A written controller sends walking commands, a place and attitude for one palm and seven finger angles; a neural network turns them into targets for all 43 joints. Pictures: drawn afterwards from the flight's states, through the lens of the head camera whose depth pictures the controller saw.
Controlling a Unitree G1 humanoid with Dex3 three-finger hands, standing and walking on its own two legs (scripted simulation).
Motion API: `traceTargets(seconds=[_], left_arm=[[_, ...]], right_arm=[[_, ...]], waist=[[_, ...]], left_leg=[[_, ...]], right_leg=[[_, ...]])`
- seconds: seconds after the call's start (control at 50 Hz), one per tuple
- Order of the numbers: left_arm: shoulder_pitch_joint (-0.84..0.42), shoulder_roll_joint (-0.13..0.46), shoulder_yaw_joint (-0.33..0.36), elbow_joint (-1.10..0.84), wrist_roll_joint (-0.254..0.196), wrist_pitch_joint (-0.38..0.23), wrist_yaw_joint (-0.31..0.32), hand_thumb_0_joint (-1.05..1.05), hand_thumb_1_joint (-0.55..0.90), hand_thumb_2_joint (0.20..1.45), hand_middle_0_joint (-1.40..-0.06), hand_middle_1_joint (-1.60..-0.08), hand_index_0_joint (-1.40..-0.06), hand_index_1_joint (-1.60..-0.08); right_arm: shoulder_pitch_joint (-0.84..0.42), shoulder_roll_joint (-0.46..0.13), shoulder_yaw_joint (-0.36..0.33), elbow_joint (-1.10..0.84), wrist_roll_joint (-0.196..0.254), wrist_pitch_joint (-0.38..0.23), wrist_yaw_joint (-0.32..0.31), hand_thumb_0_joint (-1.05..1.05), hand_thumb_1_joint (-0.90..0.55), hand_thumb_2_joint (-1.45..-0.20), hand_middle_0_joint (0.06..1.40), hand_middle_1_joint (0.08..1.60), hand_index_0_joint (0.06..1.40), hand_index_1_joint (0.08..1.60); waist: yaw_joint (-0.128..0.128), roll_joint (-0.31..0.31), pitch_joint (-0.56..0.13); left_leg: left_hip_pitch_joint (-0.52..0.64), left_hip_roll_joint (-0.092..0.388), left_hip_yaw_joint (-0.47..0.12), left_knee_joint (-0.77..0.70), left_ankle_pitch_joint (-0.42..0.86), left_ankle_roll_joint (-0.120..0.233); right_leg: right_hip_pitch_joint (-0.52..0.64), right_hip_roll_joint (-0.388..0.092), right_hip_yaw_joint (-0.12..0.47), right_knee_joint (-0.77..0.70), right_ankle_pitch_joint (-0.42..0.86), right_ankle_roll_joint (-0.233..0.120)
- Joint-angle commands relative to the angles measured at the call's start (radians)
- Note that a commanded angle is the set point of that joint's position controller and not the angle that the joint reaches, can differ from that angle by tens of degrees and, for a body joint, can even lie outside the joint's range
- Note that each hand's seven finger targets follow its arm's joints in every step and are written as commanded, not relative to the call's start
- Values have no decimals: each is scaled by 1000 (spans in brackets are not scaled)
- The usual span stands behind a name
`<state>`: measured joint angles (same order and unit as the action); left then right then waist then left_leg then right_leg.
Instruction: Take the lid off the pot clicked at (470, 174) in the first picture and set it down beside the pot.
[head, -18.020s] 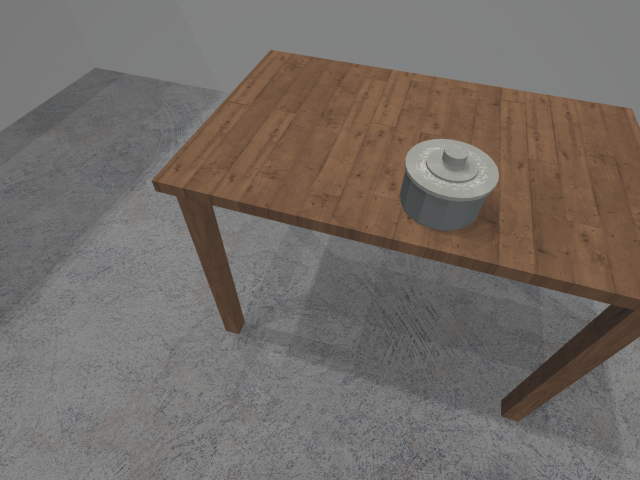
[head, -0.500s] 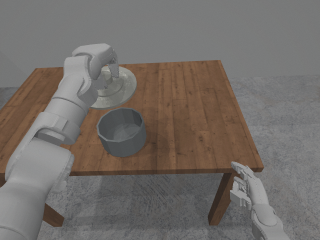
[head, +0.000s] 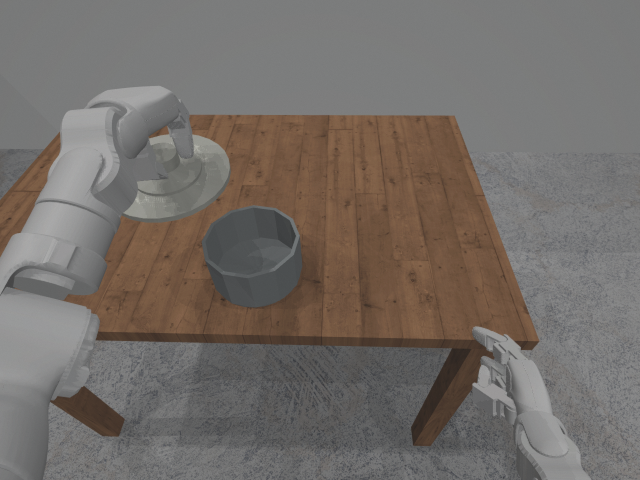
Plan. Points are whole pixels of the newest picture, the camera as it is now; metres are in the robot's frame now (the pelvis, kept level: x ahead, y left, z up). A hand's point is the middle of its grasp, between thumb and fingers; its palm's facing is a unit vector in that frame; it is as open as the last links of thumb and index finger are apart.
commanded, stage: move the lid sideways beside the pot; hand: left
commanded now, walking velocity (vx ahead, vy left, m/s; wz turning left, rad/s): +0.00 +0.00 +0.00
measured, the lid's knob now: (161, 158) +0.47 +0.22 +0.17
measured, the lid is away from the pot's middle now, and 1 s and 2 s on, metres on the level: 0.09 0.20 0.24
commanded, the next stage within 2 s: lower the lid onto the table in 1.36 s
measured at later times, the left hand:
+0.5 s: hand (108, 156) +0.43 +0.26 +0.20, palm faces -0.25 -0.05 -0.97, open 6.9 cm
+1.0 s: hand (58, 164) +0.42 +0.32 +0.20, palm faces -0.31 -0.09 -0.95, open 6.9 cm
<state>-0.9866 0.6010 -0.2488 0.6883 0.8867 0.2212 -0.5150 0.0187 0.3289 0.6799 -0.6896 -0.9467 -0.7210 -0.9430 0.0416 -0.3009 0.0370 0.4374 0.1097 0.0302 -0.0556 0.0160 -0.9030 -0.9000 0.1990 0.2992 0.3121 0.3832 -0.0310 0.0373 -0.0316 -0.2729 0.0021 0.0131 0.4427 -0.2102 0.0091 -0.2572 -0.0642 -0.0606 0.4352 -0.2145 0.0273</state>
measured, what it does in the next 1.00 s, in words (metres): stands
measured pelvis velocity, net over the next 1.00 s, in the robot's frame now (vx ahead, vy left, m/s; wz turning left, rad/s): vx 0.00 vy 0.01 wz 0.00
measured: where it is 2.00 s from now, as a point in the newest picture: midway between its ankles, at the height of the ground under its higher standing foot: outside the picture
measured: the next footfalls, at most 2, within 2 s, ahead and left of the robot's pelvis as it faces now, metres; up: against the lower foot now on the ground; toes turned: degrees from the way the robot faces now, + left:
none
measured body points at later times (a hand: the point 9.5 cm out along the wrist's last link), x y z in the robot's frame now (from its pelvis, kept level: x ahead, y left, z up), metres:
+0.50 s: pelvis +0.00 +0.01 +0.00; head +0.01 +0.00 +0.45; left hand +0.44 +0.26 +0.26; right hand +0.24 -0.24 -0.03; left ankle +0.01 +0.12 -0.74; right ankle +0.00 -0.14 -0.74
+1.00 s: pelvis +0.00 +0.01 +0.00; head +0.03 +0.01 +0.45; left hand +0.43 +0.32 +0.25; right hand +0.24 -0.24 -0.03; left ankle +0.01 +0.12 -0.74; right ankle +0.00 -0.14 -0.74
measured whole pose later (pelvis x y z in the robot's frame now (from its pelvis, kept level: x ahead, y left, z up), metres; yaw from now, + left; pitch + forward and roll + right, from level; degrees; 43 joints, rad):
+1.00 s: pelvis +0.00 +0.01 +0.00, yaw +0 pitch +4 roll -1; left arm -1.00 0.81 -0.10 0.85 0.91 0.01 -0.55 0.02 0.33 0.68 -0.69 -0.95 -0.72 -0.95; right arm 0.05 -0.32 0.04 0.42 0.12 0.02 -0.08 0.02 -0.90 -0.90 0.20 0.30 0.31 0.38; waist -0.03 0.03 -0.02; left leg -0.31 0.01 0.00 0.46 -0.21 0.02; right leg -0.26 -0.06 -0.07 0.39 -0.19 0.04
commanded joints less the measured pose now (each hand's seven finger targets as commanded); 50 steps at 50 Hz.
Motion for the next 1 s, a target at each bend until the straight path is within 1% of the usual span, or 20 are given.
traceTargets(seconds=[0.0,0.02,0.08,0.1,0.14,0.18,0.22,0.26,0.34,0.36,0.42,0.52,0.58,0.72,0.76,0.8,0.82,0.86,0.94,0.98], left_arm=[[-598,302,170,-212,26,-23,64,0,767,869,-876,-1047,-903,-1036],[-601,243,117,-207,23,-22,58,0,767,869,-876,-1047,-903,-1036],[-575,316,177,-215,27,-29,65,0,767,869,-876,-1047,-903,-1036],[-559,274,148,-177,26,-25,58,0,767,869,-876,-1047,-903,-1036],[-574,309,165,-146,29,-24,54,0,767,869,-876,-1047,-903,-1036],[-617,318,162,-228,29,-41,60,0,767,869,-876,-1047,-903,-1036],[-600,284,141,-213,31,-43,53,0,767,869,-876,-1047,-903,-1036],[-593,346,186,-253,16,-55,58,0,767,869,-876,-1047,-903,-1036],[-545,354,191,-135,29,-51,47,0,767,869,-876,-1047,-903,-1036],[-569,381,201,-185,21,-64,52,0,767,869,-876,-1047,-903,-1036],[-554,364,195,-197,33,-72,48,0,767,869,-876,-1047,-903,-1036],[-558,381,189,-129,19,-85,31,0,767,869,-876,-1047,-903,-1036],[-608,415,201,-186,26,-114,41,0,767,869,-876,-1047,-903,-1036],[-566,457,219,-33,22,-156,21,0,767,869,-876,-1047,-903,-1036],[-632,498,242,-143,21,-184,29,0,767,869,-876,-1047,-903,-1036],[-557,495,253,-31,29,-190,24,0,767,869,-876,-1047,-903,-1036],[-575,504,255,-58,23,-197,20,0,767,869,-876,-1047,-903,-1036],[-594,510,261,-121,17,-209,22,0,767,869,-876,-1047,-903,-1036],[-536,530,280,-18,22,-212,12,0,767,869,-876,-1047,-903,-1036],[-564,537,276,-49,26,-221,15,0,767,869,-876,-1047,-903,-1036]], right_arm=[[-10,-105,-23,13,-16,61,-3,0,-900,-900,200,300,200,300],[-14,-99,-22,14,-14,62,-1,0,-900,-900,200,300,200,300],[-3,-107,-26,11,-17,64,3,0,-900,-900,200,300,200,300],[-8,-105,-24,14,-16,67,3,0,-900,-900,200,300,200,300],[-3,-113,-24,22,-11,73,1,0,-900,-900,200,300,200,300],[-1,-111,-29,10,-15,68,4,0,-900,-900,200,300,200,300],[-2,-106,-28,12,-15,69,1,0,-900,-900,200,300,200,300],[11,-120,-35,4,-19,65,2,0,-900,-900,200,300,200,300],[11,-118,-26,19,-10,76,0,0,-900,-900,200,300,200,300],[11,-128,-31,13,-12,75,-1,0,-900,-900,200,300,200,300],[7,-115,-28,6,-14,76,2,0,-900,-900,200,300,200,300],[17,-125,-26,25,-6,82,-7,0,-900,-900,200,300,200,300],[26,-124,-28,20,-10,74,-13,0,-900,-900,200,300,200,300],[48,-135,-19,50,-3,78,-30,0,-900,-900,200,300,200,300],[39,-135,-26,33,-8,67,-31,0,-900,-900,200,300,200,300],[59,-133,-18,55,-6,72,-35,0,-900,-900,200,300,200,300],[62,-136,-22,53,-5,75,-34,0,-900,-900,200,300,200,300],[55,-136,-28,36,-8,69,-32,0,-900,-900,200,300,200,300],[73,-142,-24,56,-3,82,-33,0,-900,-900,200,300,200,300],[77,-142,-29,54,-5,80,-32,0,-900,-900,200,300,200,300]], waist=[[-1,71,-344],[-10,96,-326],[-1,98,-350],[-4,74,-319],[-5,56,-292],[-3,108,-358],[-6,117,-348],[-6,127,-372],[0,61,-302],[-4,91,-316],[3,115,-343],[-4,68,-283],[-4,139,-343],[-11,71,-270],[-7,166,-332],[-6,133,-290],[-5,123,-316],[-3,179,-343],[-5,102,-293],[-7,139,-307]], left_leg=[[183,-16,-33,-38,253,38],[188,-16,-30,-42,250,36],[191,-15,-40,-40,273,33],[176,-15,-38,-38,256,34],[155,-12,-35,-49,214,32],[195,-13,-43,-48,259,31],[209,-11,-40,-39,273,33],[220,-14,-48,-31,302,34],[157,-13,-39,-48,218,34],[164,-14,-38,-46,229,32],[194,-11,-44,-37,298,34],[145,-12,-28,-50,182,39],[180,-15,-31,-49,211,38],[112,-11,-13,-50,142,45],[154,-17,-10,-36,187,47],[131,-11,-17,-34,196,45],[139,-9,-14,-36,205,47],[168,-12,-18,-25,274,48],[132,-5,-16,-28,246,48],[154,-5,-15,-28,265,50]], right_leg=[[61,35,-9,-30,225,-72],[39,37,-11,-35,210,-71],[53,39,-10,-32,210,-74],[42,38,-15,-36,205,-73],[32,38,-18,-42,180,-71],[47,39,-12,-34,187,-73],[28,39,-13,-37,185,-72],[44,35,-9,-38,210,-77],[36,40,-19,-49,173,-71],[45,33,-12,-48,185,-76],[44,41,-15,-41,200,-73],[31,40,-20,-63,160,-65],[44,42,-15,-56,157,-69],[42,38,-19,-69,152,-58],[62,31,-8,-64,190,-66],[49,38,-22,-65,185,-62],[63,37,-19,-63,197,-59],[66,33,-14,-61,237,-65],[54,40,-27,-66,221,-57],[45,42,-24,-67,212,-58]])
